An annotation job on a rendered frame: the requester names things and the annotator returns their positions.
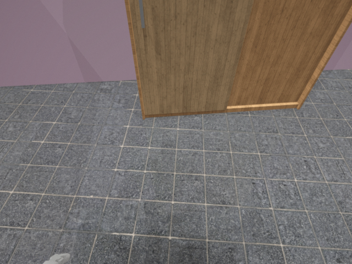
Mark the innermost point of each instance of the robot left hand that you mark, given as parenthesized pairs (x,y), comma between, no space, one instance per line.
(58,259)

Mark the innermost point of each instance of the wardrobe door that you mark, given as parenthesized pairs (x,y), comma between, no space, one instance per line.
(188,52)
(284,42)

